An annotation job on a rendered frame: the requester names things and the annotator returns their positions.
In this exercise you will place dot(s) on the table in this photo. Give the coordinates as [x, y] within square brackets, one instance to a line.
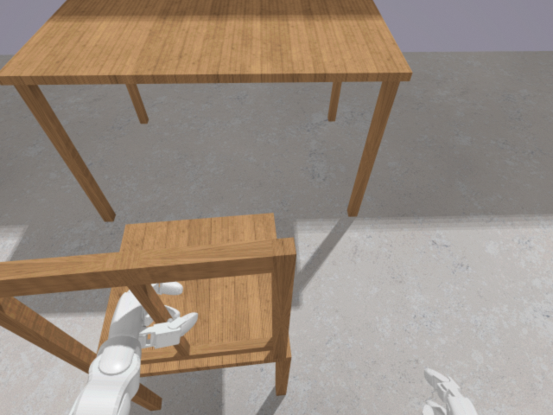
[92, 42]

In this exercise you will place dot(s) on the chair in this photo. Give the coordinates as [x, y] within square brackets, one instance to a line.
[235, 274]

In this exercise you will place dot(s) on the robot right hand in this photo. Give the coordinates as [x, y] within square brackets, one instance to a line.
[450, 393]

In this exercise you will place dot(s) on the robot left hand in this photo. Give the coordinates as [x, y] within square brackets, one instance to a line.
[129, 317]

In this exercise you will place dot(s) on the robot left forearm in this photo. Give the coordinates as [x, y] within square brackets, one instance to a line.
[114, 378]

